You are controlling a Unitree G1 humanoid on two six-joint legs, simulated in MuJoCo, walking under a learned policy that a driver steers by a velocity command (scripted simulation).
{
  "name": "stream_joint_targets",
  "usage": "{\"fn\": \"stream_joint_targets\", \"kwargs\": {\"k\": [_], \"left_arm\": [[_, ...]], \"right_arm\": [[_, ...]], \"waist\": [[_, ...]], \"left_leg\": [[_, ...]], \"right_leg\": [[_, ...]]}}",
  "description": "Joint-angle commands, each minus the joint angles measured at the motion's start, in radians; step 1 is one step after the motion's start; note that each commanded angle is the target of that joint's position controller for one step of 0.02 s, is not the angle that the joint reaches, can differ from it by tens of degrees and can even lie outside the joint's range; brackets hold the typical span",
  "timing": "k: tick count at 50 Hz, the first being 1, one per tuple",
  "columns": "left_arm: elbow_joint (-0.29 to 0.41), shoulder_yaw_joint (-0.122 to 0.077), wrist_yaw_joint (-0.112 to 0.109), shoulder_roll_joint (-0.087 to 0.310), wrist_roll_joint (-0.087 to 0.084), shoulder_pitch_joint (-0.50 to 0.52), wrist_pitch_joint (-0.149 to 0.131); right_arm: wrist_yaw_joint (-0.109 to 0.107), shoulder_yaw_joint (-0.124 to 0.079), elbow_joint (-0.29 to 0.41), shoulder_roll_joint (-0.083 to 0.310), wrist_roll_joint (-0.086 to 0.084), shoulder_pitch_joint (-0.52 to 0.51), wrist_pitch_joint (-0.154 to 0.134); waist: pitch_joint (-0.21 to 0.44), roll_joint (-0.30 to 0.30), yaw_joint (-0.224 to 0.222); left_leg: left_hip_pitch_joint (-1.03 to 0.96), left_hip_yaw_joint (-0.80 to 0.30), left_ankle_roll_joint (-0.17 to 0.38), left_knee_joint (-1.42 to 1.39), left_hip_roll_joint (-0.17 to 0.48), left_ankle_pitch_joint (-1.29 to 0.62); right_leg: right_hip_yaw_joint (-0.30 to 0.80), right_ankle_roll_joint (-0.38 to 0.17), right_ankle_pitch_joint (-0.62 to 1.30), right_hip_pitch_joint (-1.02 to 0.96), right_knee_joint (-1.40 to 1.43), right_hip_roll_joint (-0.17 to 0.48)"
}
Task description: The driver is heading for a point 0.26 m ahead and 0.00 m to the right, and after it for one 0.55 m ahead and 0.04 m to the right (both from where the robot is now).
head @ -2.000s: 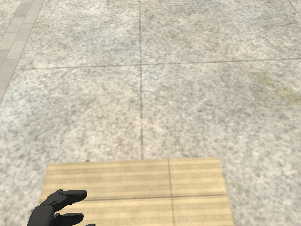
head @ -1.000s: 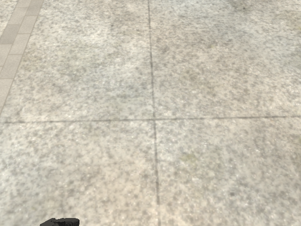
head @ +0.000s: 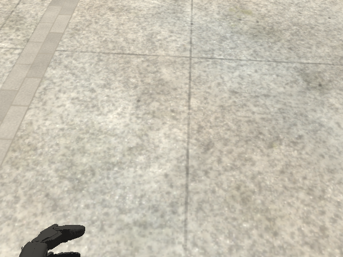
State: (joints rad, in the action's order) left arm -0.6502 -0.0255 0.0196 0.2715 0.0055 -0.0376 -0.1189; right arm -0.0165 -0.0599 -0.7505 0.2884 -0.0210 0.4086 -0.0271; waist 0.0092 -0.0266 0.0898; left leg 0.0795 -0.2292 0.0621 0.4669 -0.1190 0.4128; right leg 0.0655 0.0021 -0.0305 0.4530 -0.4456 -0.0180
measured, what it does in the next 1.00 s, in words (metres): walks ahead: left foot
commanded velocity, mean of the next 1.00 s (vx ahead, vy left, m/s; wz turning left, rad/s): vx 0.13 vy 0.00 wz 0.04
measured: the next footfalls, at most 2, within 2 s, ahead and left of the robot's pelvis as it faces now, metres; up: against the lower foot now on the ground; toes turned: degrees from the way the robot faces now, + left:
left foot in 0.40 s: +0.25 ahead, +0.12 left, +0.00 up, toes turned +0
left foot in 1.84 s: +0.18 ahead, +0.10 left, +0.00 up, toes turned +3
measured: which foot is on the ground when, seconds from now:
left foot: down 0.00-0.02, up 0.04-0.38, down 0.40-1.00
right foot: down 0.00-1.00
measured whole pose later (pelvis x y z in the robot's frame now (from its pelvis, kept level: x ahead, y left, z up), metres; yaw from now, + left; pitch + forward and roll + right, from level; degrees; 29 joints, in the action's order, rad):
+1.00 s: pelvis +0.16 +0.01 +0.00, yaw -1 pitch -1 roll +1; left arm -0.93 -0.04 -0.04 0.27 -0.01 -0.22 0.03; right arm -0.05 -0.06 -0.80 0.25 0.01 0.12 0.02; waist -0.05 -0.01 -0.03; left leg 0.32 0.03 0.02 0.56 -0.01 0.22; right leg 0.06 0.01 -0.37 0.21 -0.62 0.00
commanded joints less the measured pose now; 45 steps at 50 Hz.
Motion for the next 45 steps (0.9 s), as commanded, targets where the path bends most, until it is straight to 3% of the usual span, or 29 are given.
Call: {"fn": "stream_joint_targets", "kwargs": {"k": [1,2,3,4,5,6,8,10,12,16,19,20,21,22,23,24,26,33,42,45], "left_arm": [[0.016,-0.079,-0.013,0.215,0.017,-0.279,-0.021],[-0.035,-0.098,-0.005,0.267,0.015,-0.348,-0.004],[-0.020,-0.078,0.000,0.177,-0.012,-0.328,-0.002],[-0.010,-0.063,-0.003,0.131,-0.008,-0.269,0.001],[0.000,-0.051,0.000,0.111,0.004,-0.217,0.005],[-0.007,-0.044,0.004,0.091,0.005,-0.184,0.007],[-0.028,-0.029,0.006,0.059,0.011,-0.155,0.005],[-0.053,-0.034,0.001,0.087,0.011,-0.142,0.012],[-0.071,-0.044,-0.008,0.128,0.006,-0.133,0.029],[-0.112,-0.044,-0.014,0.143,-0.007,-0.174,0.051],[-0.131,-0.034,-0.014,0.129,-0.020,-0.155,0.059],[-0.144,-0.027,-0.014,0.110,-0.019,-0.181,0.058],[-0.145,-0.015,-0.013,0.082,0.003,-0.209,0.050],[-0.168,-0.009,-0.009,0.057,0.018,-0.328,0.044],[-0.176,0.001,-0.015,0.043,0.017,-0.314,0.052],[-0.169,-0.003,-0.019,0.068,0.013,-0.261,0.067],[-0.174,-0.011,-0.028,0.096,0.010,-0.225,0.094],[-0.207,-0.011,-0.043,0.089,0.004,-0.224,0.113],[-0.270,-0.014,-0.056,0.077,0.001,-0.211,0.132],[-0.245,-0.025,-0.059,0.116,-0.012,-0.159,0.130]], "right_arm": [[0.003,-0.002,0.078,0.051,0.026,-0.013,-0.017],[0.001,0.011,0.076,0.018,-0.004,0.119,-0.026],[-0.003,-0.006,0.058,0.110,-0.007,0.087,-0.029],[-0.005,-0.018,0.071,0.147,-0.002,-0.026,-0.025],[-0.008,-0.018,0.083,0.138,0.013,-0.083,-0.020],[-0.007,-0.020,0.096,0.126,0.026,-0.110,-0.018],[-0.002,-0.010,0.091,0.071,0.024,-0.092,-0.008],[-0.004,0.004,0.087,0.031,0.024,-0.094,0.000],[-0.003,0.015,0.087,0.015,0.026,-0.122,0.003],[-0.001,0.008,0.097,0.045,0.023,-0.202,0.011],[0.001,0.002,0.101,0.051,0.031,-0.223,0.009],[-0.003,-0.003,0.104,0.068,0.039,-0.228,0.007],[-0.012,-0.012,0.113,0.116,0.047,-0.218,0.007],[-0.019,-0.018,0.119,0.145,0.046,-0.238,0.018],[-0.015,-0.001,0.116,0.069,0.037,-0.258,0.027],[-0.006,0.005,0.121,0.040,0.030,-0.290,0.030],[0.005,0.003,0.123,0.051,0.032,-0.303,0.028],[0.005,-0.001,0.086,0.051,0.030,-0.291,0.011],[-0.002,-0.005,0.019,0.043,0.030,-0.304,0.015],[-0.025,-0.028,0.005,0.099,0.028,-0.289,0.024]], "waist": [[0.254,0.006,-0.168],[0.310,-0.316,-0.124],[0.217,-0.183,-0.145],[0.104,-0.081,-0.158],[0.062,-0.007,-0.137],[0.040,0.007,-0.112],[0.045,-0.053,-0.071],[0.069,-0.087,-0.062],[0.103,-0.088,-0.065],[0.108,-0.080,-0.099],[0.078,-0.067,-0.078],[0.071,-0.043,-0.076],[0.108,0.024,-0.091],[0.155,0.148,-0.158],[0.172,0.169,-0.139],[0.117,0.143,-0.124],[0.044,0.105,-0.106],[0.071,0.069,-0.110],[0.028,0.042,-0.112],[0.020,0.048,-0.093]], "left_leg": [[0.227,-0.050,0.042,0.388,0.120,-0.316],[0.549,0.057,-0.027,0.669,-0.002,0.144],[0.652,0.016,-0.042,0.783,0.054,0.166],[0.659,0.023,-0.057,0.821,0.075,0.089],[0.619,0.055,-0.072,0.808,0.100,0.050],[0.594,0.071,-0.082,0.755,0.128,0.028],[0.501,0.109,-0.097,0.618,0.160,-0.005],[0.431,0.151,-0.118,0.475,0.157,-0.053],[0.335,0.176,-0.123,0.339,0.154,-0.151],[0.254,0.182,-0.108,0.190,0.140,-0.284],[0.158,0.196,-0.062,0.008,0.127,-0.366],[0.095,0.169,-0.039,-0.070,0.146,-0.472],[-0.015,0.076,-0.006,-0.048,0.243,-0.744],[-0.125,0.010,0.076,0.018,0.325,-0.852],[-0.074,0.007,0.103,0.018,0.321,-0.702],[-0.005,0.031,0.076,0.011,0.269,-0.554],[0.061,0.072,0.033,0.019,0.211,-0.477],[0.059,0.088,0.031,0.060,0.198,-0.642],[0.083,0.109,0.019,0.022,0.178,-0.471],[0.047,0.114,0.030,0.017,0.195,-0.439]], "right_leg": [[0.217,-0.151,0.011,-0.571,-0.022,0.230],[0.630,-0.311,-0.117,-0.786,0.073,0.406],[0.676,-0.297,-0.178,-0.725,0.113,0.412],[0.516,-0.267,0.000,-0.602,0.102,0.378],[0.385,-0.252,0.237,-0.492,0.095,0.335],[0.301,-0.245,0.406,-0.419,0.093,0.303],[0.179,-0.218,0.543,-0.335,0.118,0.233],[0.111,-0.229,0.639,-0.293,0.131,0.211],[0.058,-0.224,0.653,-0.258,0.132,0.197],[0.052,-0.208,0.495,-0.266,0.124,0.205],[0.071,-0.174,0.295,-0.249,0.074,0.193],[0.072,-0.135,0.195,-0.230,0.050,0.163],[0.044,-0.084,0.065,-0.183,-0.007,0.116],[-0.007,-0.037,-0.201,-0.099,-0.025,0.047],[-0.028,-0.008,-0.282,-0.139,-0.013,0.048],[-0.035,0.003,-0.257,-0.153,0.006,0.041],[-0.038,0.001,-0.210,-0.141,0.001,0.033],[-0.025,0.004,-0.089,-0.228,-0.019,0.051],[-0.021,0.004,-0.142,-0.231,0.003,0.051],[-0.003,-0.013,-0.104,-0.160,-0.044,0.042]]}}
Velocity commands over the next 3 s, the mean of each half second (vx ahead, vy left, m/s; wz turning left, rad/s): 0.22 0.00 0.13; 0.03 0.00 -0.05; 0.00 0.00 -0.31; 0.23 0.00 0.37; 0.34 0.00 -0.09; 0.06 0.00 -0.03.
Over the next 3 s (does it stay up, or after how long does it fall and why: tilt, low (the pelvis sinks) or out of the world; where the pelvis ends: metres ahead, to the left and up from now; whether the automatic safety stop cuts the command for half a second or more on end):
stays up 0.57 0.06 0.01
